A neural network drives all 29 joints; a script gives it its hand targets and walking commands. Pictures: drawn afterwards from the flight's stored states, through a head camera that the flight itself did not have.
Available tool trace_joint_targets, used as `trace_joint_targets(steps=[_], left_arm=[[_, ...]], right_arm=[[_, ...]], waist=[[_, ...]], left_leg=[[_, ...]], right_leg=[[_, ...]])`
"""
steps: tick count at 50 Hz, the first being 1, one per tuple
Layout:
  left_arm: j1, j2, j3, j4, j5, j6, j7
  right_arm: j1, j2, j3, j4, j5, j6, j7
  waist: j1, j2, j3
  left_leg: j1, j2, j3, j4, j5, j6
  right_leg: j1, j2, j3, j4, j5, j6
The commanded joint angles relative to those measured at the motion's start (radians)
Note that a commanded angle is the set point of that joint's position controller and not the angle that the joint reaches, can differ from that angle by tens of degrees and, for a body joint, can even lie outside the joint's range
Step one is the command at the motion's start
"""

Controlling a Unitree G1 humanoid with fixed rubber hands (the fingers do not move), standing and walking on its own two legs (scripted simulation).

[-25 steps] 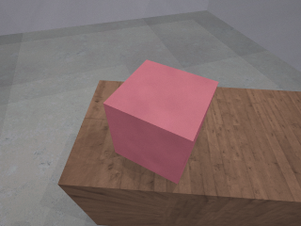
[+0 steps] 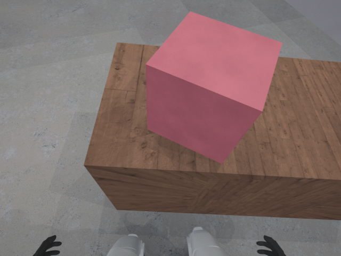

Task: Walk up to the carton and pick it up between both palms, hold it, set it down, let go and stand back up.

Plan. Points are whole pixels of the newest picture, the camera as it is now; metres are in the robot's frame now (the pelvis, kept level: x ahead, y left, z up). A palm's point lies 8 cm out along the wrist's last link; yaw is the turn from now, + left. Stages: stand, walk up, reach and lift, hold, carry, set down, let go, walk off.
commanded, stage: walk up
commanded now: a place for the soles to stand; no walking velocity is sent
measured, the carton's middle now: (206, 91) +0.52 -0.09 +0.03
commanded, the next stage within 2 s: none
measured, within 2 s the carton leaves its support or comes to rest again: neither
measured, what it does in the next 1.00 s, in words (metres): steps on the spot: right foot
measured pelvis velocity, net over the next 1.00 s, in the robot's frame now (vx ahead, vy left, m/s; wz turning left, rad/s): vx -0.04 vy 0.00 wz -0.05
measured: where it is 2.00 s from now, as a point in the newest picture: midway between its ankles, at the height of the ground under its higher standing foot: outside the picture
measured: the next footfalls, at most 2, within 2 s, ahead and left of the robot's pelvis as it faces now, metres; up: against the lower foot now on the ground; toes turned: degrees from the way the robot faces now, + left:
right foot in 0.40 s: -0.04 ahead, -0.12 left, +0.00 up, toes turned -6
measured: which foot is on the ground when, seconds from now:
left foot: down 0.00-1.00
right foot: up 0.00-0.38, down 0.40-1.00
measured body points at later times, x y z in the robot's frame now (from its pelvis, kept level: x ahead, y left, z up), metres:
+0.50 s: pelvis -0.05 +0.02 +0.01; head -0.06 +0.01 +0.46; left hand +0.05 +0.28 -0.11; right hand -0.06 -0.26 -0.12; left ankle +0.01 +0.11 -0.69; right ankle -0.08 -0.12 -0.71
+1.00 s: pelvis -0.04 +0.00 +0.02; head -0.04 +0.00 +0.47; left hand +0.08 +0.26 -0.10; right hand +0.02 -0.27 -0.09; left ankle +0.00 +0.12 -0.71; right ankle -0.08 -0.11 -0.71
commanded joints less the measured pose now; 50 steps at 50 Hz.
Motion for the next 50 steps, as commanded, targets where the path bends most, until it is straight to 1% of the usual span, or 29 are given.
trace_joint_targets(steps=[1,2,3,6,8,12,16,18,19,20,21,22,23,24,25,26,27,28,29,30,31,32,35,37,38,40,43,47,50], left_arm=[[0.099,0.065,0.008,-0.062,-0.025,0.004,-0.006],[0.147,0.071,0.008,-0.05,-0.031,0.0,-0.015],[0.147,0.07,0.006,-0.057,-0.025,-0.001,-0.019],[0.128,0.084,0.003,-0.07,-0.009,0.006,-0.032],[0.129,0.07,-0.001,-0.072,-0.008,0.01,-0.044],[0.118,0.058,-0.009,-0.091,-0.009,0.011,-0.073],[0.204,0.047,-0.016,-0.066,-0.015,-0.008,-0.089],[0.325,0.031,-0.018,-0.026,-0.013,-0.032,-0.09],[0.348,0.054,-0.015,-0.022,-0.005,-0.046,-0.091],[0.354,0.112,-0.004,-0.038,0.0,-0.055,-0.09],[0.283,0.18,0.006,-0.059,-0.009,-0.051,-0.08],[0.133,0.163,0.01,-0.073,-0.013,-0.05,-0.065],[0.046,0.118,-0.013,-0.098,-0.012,-0.052,-0.064],[0.003,0.083,-0.032,-0.119,-0.011,-0.05,-0.07],[-0.009,0.072,-0.04,-0.123,-0.01,-0.047,-0.077],[0.004,0.065,-0.042,-0.128,-0.015,-0.042,-0.087],[0.045,0.052,-0.043,-0.136,-0.018,-0.041,-0.095],[0.094,0.029,-0.047,-0.144,-0.015,-0.042,-0.097],[0.153,0.004,-0.053,-0.146,-0.004,-0.04,-0.095],[0.204,0.013,-0.046,-0.123,-0.004,-0.028,-0.09],[0.218,0.031,-0.041,-0.115,0.0,-0.021,-0.084],[0.223,0.037,-0.044,-0.116,0.001,-0.026,-0.082],[0.248,0.04,-0.05,-0.121,0.003,-0.056,-0.083],[0.207,0.103,-0.04,-0.139,-0.002,-0.064,-0.081],[0.176,0.12,-0.037,-0.139,-0.008,-0.059,-0.083],[0.132,0.105,-0.044,-0.15,-0.008,-0.053,-0.083],[0.147,0.087,-0.052,-0.171,-0.009,-0.055,-0.085],[0.177,0.074,-0.055,-0.182,-0.004,-0.049,-0.087],[0.182,0.074,-0.056,-0.192,-0.005,-0.049,-0.087]], right_arm=[[0.073,-0.209,-0.041,-0.096,0.001,-0.015,-0.017],[0.058,-0.196,-0.041,-0.115,0.003,-0.015,-0.022],[0.078,-0.188,-0.036,-0.119,0.003,-0.021,-0.022],[0.155,-0.135,-0.025,-0.126,0.004,-0.043,-0.021],[0.219,-0.119,-0.02,-0.123,0.0,-0.057,-0.027],[0.248,-0.157,-0.028,-0.138,-0.008,-0.068,-0.033],[0.226,-0.181,-0.031,-0.162,-0.017,-0.044,-0.02],[0.225,-0.167,-0.022,-0.164,-0.009,-0.029,-0.009],[0.241,-0.138,-0.017,-0.168,-0.005,-0.028,-0.002],[0.251,-0.079,-0.001,-0.185,0.003,-0.032,0.009],[0.243,-0.076,-0.001,-0.186,0.011,-0.029,0.01],[0.246,-0.107,-0.007,-0.181,0.012,-0.022,0.01],[0.289,-0.099,0.0,-0.173,0.011,-0.024,0.015],[0.344,-0.077,0.004,-0.156,0.011,-0.036,0.018],[0.41,-0.074,0.0,-0.132,0.007,-0.052,0.017],[0.436,-0.096,-0.006,-0.125,-0.007,-0.065,0.014],[0.416,-0.125,-0.011,-0.134,-0.018,-0.073,0.012],[0.39,-0.156,-0.018,-0.15,-0.022,-0.077,0.008],[0.391,-0.211,-0.031,-0.159,-0.021,-0.078,0.001],[0.406,-0.23,-0.036,-0.149,-0.011,-0.07,-0.004],[0.386,-0.222,-0.032,-0.143,-0.011,-0.062,-0.007],[0.36,-0.207,-0.027,-0.146,-0.009,-0.056,-0.006],[0.3,-0.162,-0.011,-0.164,0.006,-0.054,0.001],[0.297,-0.124,0.002,-0.181,0.016,-0.055,0.013],[0.309,-0.094,0.009,-0.184,0.013,-0.056,0.015],[0.331,-0.086,0.015,-0.182,0.002,-0.065,0.012],[0.331,-0.129,0.001,-0.195,0.004,-0.076,0.011],[0.315,-0.151,-0.004,-0.212,0.009,-0.067,0.006],[0.292,-0.153,-0.003,-0.227,0.012,-0.062,0.004]], waist=[[-0.043,0.186,-0.211],[-0.023,0.188,-0.238],[-0.028,0.215,-0.248],[-0.051,0.17,-0.227],[-0.06,0.171,-0.227],[-0.065,0.211,-0.202],[-0.038,0.269,-0.14],[0.025,0.211,-0.107],[0.033,0.111,-0.1],[0.043,-0.112,-0.109],[0.054,-0.166,-0.078],[-0.006,-0.138,0.04],[-0.059,-0.128,0.039],[-0.085,-0.112,0.013],[-0.101,-0.126,-0.02],[-0.099,-0.093,-0.025],[-0.08,-0.049,-0.041],[-0.059,0.033,-0.073],[-0.042,0.145,-0.1],[-0.041,0.168,-0.105],[-0.039,0.138,-0.045],[-0.03,0.125,-0.01],[0.009,0.163,-0.085],[-0.014,0.077,-0.091],[-0.029,0.029,-0.096],[-0.041,0.024,-0.096],[-0.034,0.064,-0.132],[-0.026,0.098,-0.155],[-0.023,0.101,-0.142]], left_leg=[[0.095,0.339,-0.399,-0.405,0.361,0.19],[0.154,0.298,-0.324,-0.383,0.349,0.156],[0.176,0.296,-0.328,-0.371,0.335,0.155],[0.249,0.311,-0.389,-0.378,0.268,0.18],[0.301,0.321,-0.398,-0.398,0.187,0.185],[0.267,0.334,-0.393,-0.458,-0.095,0.195],[0.042,0.287,-0.244,-0.449,-0.21,0.182],[-0.144,0.214,-0.133,-0.332,-0.244,0.124],[-0.234,0.169,-0.076,-0.22,-0.231,0.08],[-0.335,0.069,0.01,-0.026,-0.212,0.006],[-0.183,0.022,-0.01,0.128,-0.24,-0.026],[-0.004,0.082,-0.102,0.203,-0.164,-0.013],[0.083,0.085,-0.097,0.13,-0.14,-0.012],[0.124,0.069,-0.059,-0.014,-0.094,-0.008],[0.162,0.051,-0.029,-0.109,0.02,-0.016],[0.181,0.041,-0.03,-0.189,0.119,-0.021],[0.21,0.059,-0.091,-0.232,0.136,-0.008],[0.238,0.124,-0.234,-0.309,0.087,0.025],[0.253,0.23,-0.434,-0.396,-0.004,0.086],[0.151,0.314,-0.552,-0.46,-0.156,0.171],[0.033,0.323,-0.596,-0.489,-0.241,0.205],[-0.026,0.301,-0.55,-0.488,-0.226,0.201],[-0.082,0.173,-0.304,-0.382,-0.034,0.087],[-0.069,0.058,-0.172,-0.273,-0.025,0.019],[0.017,0.023,-0.119,-0.238,-0.012,0.009],[0.102,0.034,-0.124,-0.22,0.075,0.015],[0.111,0.074,-0.179,-0.246,0.217,0.035],[0.085,0.111,-0.246,-0.277,0.179,0.063],[0.05,0.099,-0.244,-0.267,0.165,0.059]], right_leg=[[-0.082,0.099,0.075,0.419,-0.084,-0.022],[-0.097,0.1,0.046,0.428,-0.043,-0.008],[-0.106,0.101,0.037,0.43,-0.031,0.005],[-0.135,0.075,0.031,0.351,-0.019,0.033],[-0.149,0.064,0.036,0.283,-0.019,0.045],[-0.085,0.031,-0.001,0.084,-0.101,0.048],[0.156,0.015,-0.151,-0.217,-0.122,-0.002],[0.388,0.038,-0.201,-0.477,0.149,-0.038],[0.465,-0.002,-0.101,-0.5,0.185,-0.053],[0.463,-0.159,0.19,-0.566,-0.001,-0.116],[0.131,-0.338,0.426,-0.717,-0.307,-0.266],[-0.13,-0.35,0.407,-0.751,-0.387,-0.31],[-0.162,-0.291,0.264,-0.732,-0.351,-0.264],[-0.096,-0.212,0.094,-0.669,-0.202,-0.207],[-0.059,-0.151,-0.004,-0.6,-0.097,-0.16],[-0.034,-0.1,-0.058,-0.519,-0.016,-0.128],[-0.024,-0.061,-0.088,-0.439,0.045,-0.102],[-0.034,-0.016,-0.126,-0.324,0.06,-0.079],[-0.075,0.028,-0.162,-0.181,0.028,-0.047],[0.003,0.022,-0.203,-0.115,-0.058,-0.015],[0.055,0.008,-0.18,-0.115,-0.079,-0.011],[0.091,-0.002,-0.171,-0.171,-0.055,-0.024],[0.276,-0.031,-0.134,-0.39,0.178,-0.053],[0.248,-0.097,0.002,-0.481,0.136,-0.101],[0.18,-0.129,0.019,-0.504,0.084,-0.123],[0.132,-0.125,-0.018,-0.505,0.115,-0.131],[0.181,-0.068,-0.105,-0.43,0.267,-0.094],[0.213,-0.046,-0.142,-0.38,0.25,-0.077],[0.222,-0.054,-0.14,-0.388,0.255,-0.079]])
